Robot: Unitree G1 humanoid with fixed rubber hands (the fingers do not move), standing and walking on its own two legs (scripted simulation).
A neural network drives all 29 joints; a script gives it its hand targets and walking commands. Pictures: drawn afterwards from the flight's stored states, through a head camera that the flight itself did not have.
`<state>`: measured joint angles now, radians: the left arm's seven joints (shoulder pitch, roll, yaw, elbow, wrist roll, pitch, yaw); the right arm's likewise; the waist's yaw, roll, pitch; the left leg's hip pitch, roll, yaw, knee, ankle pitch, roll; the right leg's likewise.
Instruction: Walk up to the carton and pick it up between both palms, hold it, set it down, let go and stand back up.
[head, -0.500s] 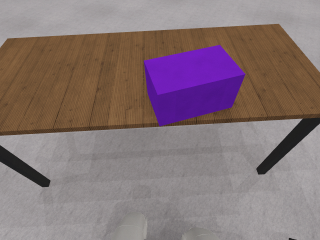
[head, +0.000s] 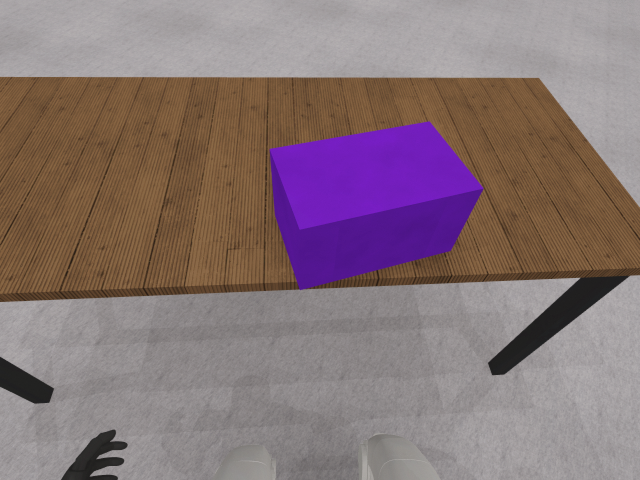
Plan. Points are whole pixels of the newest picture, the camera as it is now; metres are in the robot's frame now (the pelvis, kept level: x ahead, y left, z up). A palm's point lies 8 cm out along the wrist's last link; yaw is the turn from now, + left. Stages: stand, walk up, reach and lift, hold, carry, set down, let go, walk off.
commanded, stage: walk up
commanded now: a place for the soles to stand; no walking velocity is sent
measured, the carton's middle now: (366, 203) +0.50 -0.04 +0.01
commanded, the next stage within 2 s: none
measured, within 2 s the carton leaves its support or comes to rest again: neither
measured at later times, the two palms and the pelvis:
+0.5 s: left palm out of the picture +0.11 +0.29 -0.12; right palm out of the picture +0.12 -0.35 -0.10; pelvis +0.07 -0.02 +0.00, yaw +1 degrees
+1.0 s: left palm (140, 473) +0.13 +0.25 -0.11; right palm (617, 468) +0.15 -0.38 -0.11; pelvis +0.08 -0.06 -0.01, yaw +2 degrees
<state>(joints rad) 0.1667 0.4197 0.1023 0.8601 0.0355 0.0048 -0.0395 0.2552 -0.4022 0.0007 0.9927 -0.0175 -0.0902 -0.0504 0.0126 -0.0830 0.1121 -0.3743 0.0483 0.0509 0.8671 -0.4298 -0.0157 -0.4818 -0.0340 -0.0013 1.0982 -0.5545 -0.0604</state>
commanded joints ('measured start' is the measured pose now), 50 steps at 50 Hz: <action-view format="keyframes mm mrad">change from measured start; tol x32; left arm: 1 226 226 96 9 -5 -33 -9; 50 -70 195 42 -116 2 8 27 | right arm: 1 -134 -332 -124 -92 -14 -22 -8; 20 341 -429 -169 7 -24 -48 -54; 33 -146 -276 -95 -116 -12 3 -37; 50 92 -414 -148 -37 -6 -31 -49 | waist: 1 116 227 -123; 3 155 -325 -67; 7 56 50 36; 17 18 -179 -41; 20 -120 315 -269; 31 27 331 -78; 34 135 -241 -63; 50 -78 133 -112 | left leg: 1 -148 185 -219 -101 8 181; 4 -584 -77 -95 472 -128 48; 18 138 -52 57 -272 124 83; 21 409 426 -804 -487 181 331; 30 -16 308 -455 -298 183 279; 34 -541 -64 -15 426 -162 66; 45 -21 -42 50 -127 -6 79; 50 268 372 -761 -436 77 373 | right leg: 1 279 -35 15 -413 61 38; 4 402 -312 736 -923 -219 -39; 18 92 -106 172 -313 707 -128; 23 -332 -19 127 264 -26 40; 32 206 -25 59 -351 77 19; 36 243 -306 607 -804 269 -30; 46 -56 -96 181 -327 551 -94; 50 -285 -21 116 95 -122 45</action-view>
